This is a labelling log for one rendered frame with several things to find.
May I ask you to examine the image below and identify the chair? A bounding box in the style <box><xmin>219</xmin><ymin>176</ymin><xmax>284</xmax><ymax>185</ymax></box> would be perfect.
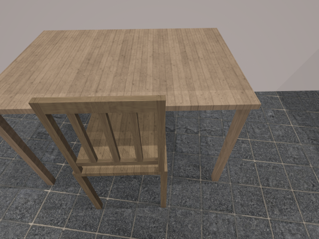
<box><xmin>29</xmin><ymin>95</ymin><xmax>167</xmax><ymax>209</ymax></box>

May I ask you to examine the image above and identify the table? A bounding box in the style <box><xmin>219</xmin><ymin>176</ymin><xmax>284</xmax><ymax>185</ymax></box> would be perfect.
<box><xmin>0</xmin><ymin>28</ymin><xmax>261</xmax><ymax>185</ymax></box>

